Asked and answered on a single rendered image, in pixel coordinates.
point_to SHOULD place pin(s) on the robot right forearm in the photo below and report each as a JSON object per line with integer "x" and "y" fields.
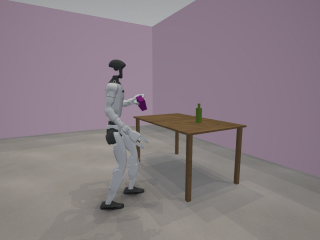
{"x": 117, "y": 121}

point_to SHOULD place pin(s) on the robot left forearm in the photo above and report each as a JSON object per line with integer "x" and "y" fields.
{"x": 128, "y": 102}

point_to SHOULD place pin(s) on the sponge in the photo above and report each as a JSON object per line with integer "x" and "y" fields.
{"x": 142, "y": 103}

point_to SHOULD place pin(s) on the table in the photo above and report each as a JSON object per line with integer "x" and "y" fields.
{"x": 186, "y": 124}

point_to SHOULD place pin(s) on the right robot hand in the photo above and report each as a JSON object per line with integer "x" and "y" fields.
{"x": 134, "y": 136}

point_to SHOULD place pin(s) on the robot right shin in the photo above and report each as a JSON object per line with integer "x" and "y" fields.
{"x": 115, "y": 184}

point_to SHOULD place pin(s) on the left robot hand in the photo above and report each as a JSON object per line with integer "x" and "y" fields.
{"x": 135, "y": 99}

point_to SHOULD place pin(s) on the robot right upper arm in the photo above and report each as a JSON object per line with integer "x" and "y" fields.
{"x": 112, "y": 90}

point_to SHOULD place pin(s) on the left robot foot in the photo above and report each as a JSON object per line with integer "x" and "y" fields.
{"x": 135, "y": 190}

